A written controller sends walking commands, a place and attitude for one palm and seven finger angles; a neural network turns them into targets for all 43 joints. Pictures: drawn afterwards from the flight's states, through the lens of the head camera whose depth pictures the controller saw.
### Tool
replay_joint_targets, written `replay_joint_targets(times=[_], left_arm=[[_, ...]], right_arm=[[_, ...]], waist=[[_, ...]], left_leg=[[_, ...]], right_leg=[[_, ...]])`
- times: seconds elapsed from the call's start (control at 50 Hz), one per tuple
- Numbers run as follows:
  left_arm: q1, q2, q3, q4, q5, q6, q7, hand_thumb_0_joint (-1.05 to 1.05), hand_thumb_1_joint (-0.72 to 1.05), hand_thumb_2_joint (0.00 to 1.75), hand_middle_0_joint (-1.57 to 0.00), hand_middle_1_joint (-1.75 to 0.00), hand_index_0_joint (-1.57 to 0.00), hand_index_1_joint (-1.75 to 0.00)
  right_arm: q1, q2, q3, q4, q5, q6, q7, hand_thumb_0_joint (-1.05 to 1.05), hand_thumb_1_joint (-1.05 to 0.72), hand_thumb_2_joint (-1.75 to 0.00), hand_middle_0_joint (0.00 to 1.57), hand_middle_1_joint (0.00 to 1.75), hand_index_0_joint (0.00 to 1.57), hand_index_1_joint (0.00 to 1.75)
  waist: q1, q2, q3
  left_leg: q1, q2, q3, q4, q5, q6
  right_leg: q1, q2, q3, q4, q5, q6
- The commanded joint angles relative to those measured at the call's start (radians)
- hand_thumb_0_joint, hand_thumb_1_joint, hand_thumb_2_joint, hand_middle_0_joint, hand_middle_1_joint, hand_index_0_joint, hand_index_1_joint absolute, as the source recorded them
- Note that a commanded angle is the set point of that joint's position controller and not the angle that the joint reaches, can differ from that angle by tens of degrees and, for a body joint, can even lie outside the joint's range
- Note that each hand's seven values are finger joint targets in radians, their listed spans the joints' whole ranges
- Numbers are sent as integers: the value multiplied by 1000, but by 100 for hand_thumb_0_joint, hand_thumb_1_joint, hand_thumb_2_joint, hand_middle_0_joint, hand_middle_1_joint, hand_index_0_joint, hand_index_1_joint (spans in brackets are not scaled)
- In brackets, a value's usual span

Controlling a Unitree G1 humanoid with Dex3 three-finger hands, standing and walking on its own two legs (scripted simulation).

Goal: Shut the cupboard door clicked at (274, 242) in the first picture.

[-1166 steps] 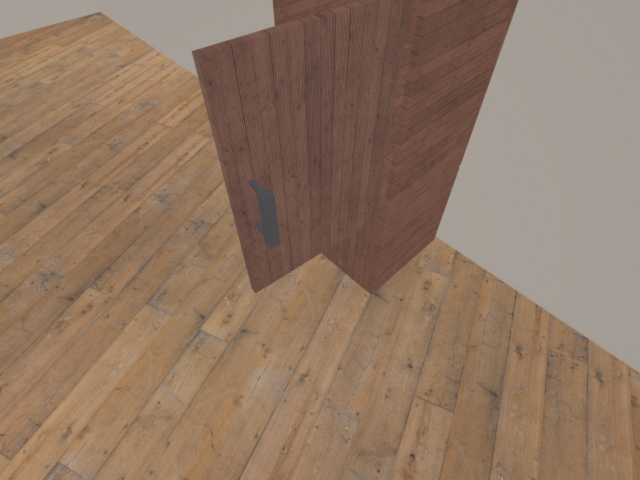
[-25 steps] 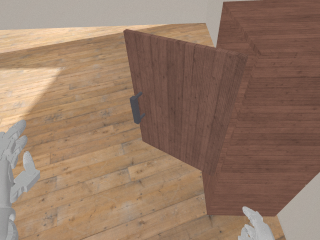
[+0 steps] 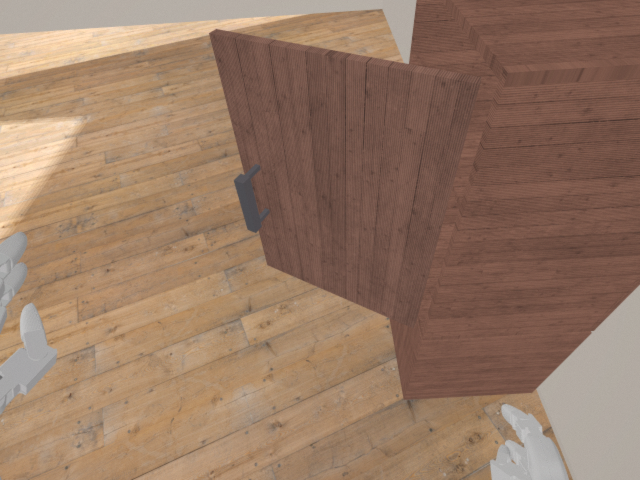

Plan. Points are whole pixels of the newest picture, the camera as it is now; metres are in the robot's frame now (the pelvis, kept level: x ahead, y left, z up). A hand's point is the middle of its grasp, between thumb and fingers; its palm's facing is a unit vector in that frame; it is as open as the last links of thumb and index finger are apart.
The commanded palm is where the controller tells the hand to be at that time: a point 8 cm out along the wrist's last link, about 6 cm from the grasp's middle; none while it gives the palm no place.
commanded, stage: step back with the hand held close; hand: left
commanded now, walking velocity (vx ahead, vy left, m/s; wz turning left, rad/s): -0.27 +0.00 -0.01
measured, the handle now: (254, 198) +0.64 +0.18 -0.06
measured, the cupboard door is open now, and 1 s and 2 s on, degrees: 59 59 59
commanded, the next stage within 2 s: stop stepping back and stand still in 1.50 s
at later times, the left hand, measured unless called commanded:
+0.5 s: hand out of the picture +0.14 +0.28 +0.16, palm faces +0.44 -0.76 -0.47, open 7.4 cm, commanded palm +0.08 +0.31 +0.18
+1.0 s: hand out of the picture +0.10 +0.28 +0.16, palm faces +0.45 -0.74 -0.50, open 7.4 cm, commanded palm +0.03 +0.32 +0.18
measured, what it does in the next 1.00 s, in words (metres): lifts its right foot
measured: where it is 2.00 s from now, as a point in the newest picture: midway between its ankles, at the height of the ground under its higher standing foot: outside the picture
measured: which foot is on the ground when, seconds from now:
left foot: down 0.00-1.00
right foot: down 0.00-0.92, up 0.94-1.00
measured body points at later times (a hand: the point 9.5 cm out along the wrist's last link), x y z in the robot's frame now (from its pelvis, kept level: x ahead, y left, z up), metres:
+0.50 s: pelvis -0.06 +0.01 -0.01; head -0.05 +0.02 +0.44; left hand +0.11 +0.32 +0.18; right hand +0.10 -0.24 -0.09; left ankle -0.02 +0.08 -0.74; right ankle +0.01 -0.12 -0.74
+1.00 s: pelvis -0.09 +0.01 -0.02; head -0.08 +0.03 +0.43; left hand +0.07 +0.32 +0.19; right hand +0.06 -0.24 -0.09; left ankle -0.02 +0.08 -0.74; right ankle -0.06 -0.12 -0.72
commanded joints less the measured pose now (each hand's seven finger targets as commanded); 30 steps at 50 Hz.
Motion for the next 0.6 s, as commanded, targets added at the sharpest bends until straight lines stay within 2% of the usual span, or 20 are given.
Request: replay_joint_targets(times=[0.0,0.04,0.06,0.08,0.12,0.16,0.24,0.26,0.28,0.3,0.34,0.36,0.42,0.44,0.46,0.52,0.56,0.58], left_arm=[[-12,234,181,-235,-15,-50,28,0,90,90,-20,-30,-20,-30],[-10,231,178,-236,-16,-43,29,0,90,90,-20,-30,-20,-30],[-6,242,190,-239,-14,-43,28,0,90,90,-20,-30,-20,-30],[6,229,181,-230,-15,-42,29,0,90,90,-20,-30,-20,-30],[-7,220,170,-233,-12,-43,31,0,90,90,-20,-30,-20,-30],[-19,238,188,-237,-3,-48,35,0,90,90,-20,-30,-20,-30],[-33,223,184,-238,8,-65,41,0,90,90,-20,-30,-20,-30],[-46,250,208,-254,15,-71,42,0,90,90,-20,-30,-20,-30],[-40,227,190,-247,14,-75,43,0,90,90,-20,-30,-20,-30],[-45,228,189,-252,16,-80,44,0,90,90,-20,-30,-20,-30],[-53,226,186,-271,19,-92,47,0,90,90,-20,-30,-20,-30],[-61,245,201,-275,22,-95,48,0,90,90,-20,-30,-20,-30],[-72,221,181,-272,26,-107,54,0,90,90,-20,-30,-20,-30],[-79,219,180,-280,29,-112,55,0,90,90,-20,-30,-20,-30],[-92,235,195,-291,34,-119,55,0,90,90,-20,-30,-20,-30],[-93,216,191,-285,38,-124,56,0,90,90,-20,-30,-20,-30],[-104,228,205,-270,42,-124,52,0,90,90,-20,-30,-20,-30],[-103,211,194,-274,44,-128,49,0,90,90,-20,-30,-20,-30]], right_arm=[[-90,-95,-32,-193,5,-24,-24,0,-90,-90,20,30,20,30],[-85,-97,-35,-202,7,-14,-25,0,-90,-90,20,30,20,30],[-90,-103,-37,-201,2,-14,-26,0,-90,-90,20,30,20,30],[-86,-96,-34,-205,5,-11,-25,0,-90,-90,20,30,20,30],[-84,-103,-33,-210,5,-10,-25,0,-90,-90,20,30,20,30],[-92,-109,-33,-210,4,-14,-28,0,-90,-90,20,30,20,30],[-78,-104,-27,-214,5,-27,-29,0,-90,-90,20,30,20,30],[-85,-111,-30,-213,2,-32,-29,0,-90,-90,20,30,20,30],[-76,-100,-26,-212,3,-36,-29,0,-90,-90,20,30,20,30],[-70,-102,-26,-213,2,-40,-27,0,-90,-90,20,30,20,30],[-61,-103,-28,-208,3,-50,-24,0,-90,-90,20,30,20,30],[-68,-111,-28,-205,-2,-55,-24,0,-90,-90,20,30,20,30],[-56,-108,-24,-197,-3,-70,-23,0,-90,-90,20,30,20,30],[-55,-112,-24,-195,-4,-75,-23,0,-90,-90,20,30,20,30],[-65,-119,-26,-194,-6,-82,-26,0,-90,-90,20,30,20,30],[-56,-115,-25,-189,-10,-93,-28,0,-90,-90,20,30,20,30],[-63,-118,-30,-184,-14,-96,-26,0,-90,-90,20,30,20,30],[-61,-114,-30,-187,-12,-97,-23,0,-90,-90,20,30,20,30]], waist=[[4,-26,-213],[2,-40,-202],[7,-14,-202],[3,-33,-187],[0,-37,-158],[3,-30,-127],[-3,-18,-96],[-1,-15,-102],[-6,-30,-90],[-6,-48,-90],[-11,-46,-91],[-10,-34,-82],[-13,-32,-60],[-13,-9,-63],[-11,29,-63],[-6,66,-67],[-3,44,-61],[-5,39,-59]], left_leg=[[-17,133,-101,-35,634,-36],[-45,143,-104,-46,570,-33],[-73,143,-111,-57,526,-27],[-105,146,-116,-63,476,-23],[-169,151,-129,-89,333,-7],[-255,153,-144,-122,168,12],[-405,154,-155,-155,-78,39],[-432,153,-164,-158,-128,45],[-441,145,-158,-149,-144,43],[-454,136,-154,-136,-177,43],[-445,123,-152,-112,-215,43],[-443,123,-158,-115,-232,44],[-467,129,-169,-127,-275,46],[-492,140,-184,-147,-303,52],[-519,158,-205,-184,-319,59],[-590,201,-231,-229,-306,71],[-625,208,-235,-217,-293,74],[-648,209,-232,-214,-314,76]], right_leg=[[172,-70,88,84,506,-14],[157,-63,93,93,449,-10],[167,-62,98,95,436,-10],[171,-64,103,98,416,-10],[168,-56,111,96,339,-6],[188,-48,117,90,271,1],[239,-41,133,116,211,5],[262,-39,140,114,206,5],[251,-48,146,109,203,1],[247,-54,159,97,174,-1],[213,-65,180,68,121,-11],[196,-64,187,58,94,-12],[180,-51,174,58,32,-8],[199,-39,163,78,26,-5],[233,-21,142,114,47,3],[310,15,105,223,152,17],[334,22,114,246,190,18],[345,26,117,264,195,19]])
